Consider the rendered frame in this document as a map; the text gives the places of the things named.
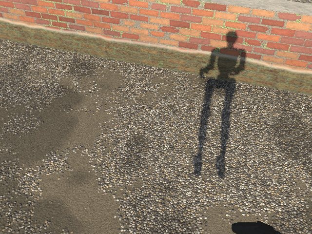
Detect robot right hand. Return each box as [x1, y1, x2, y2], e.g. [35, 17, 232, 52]
[231, 220, 285, 234]

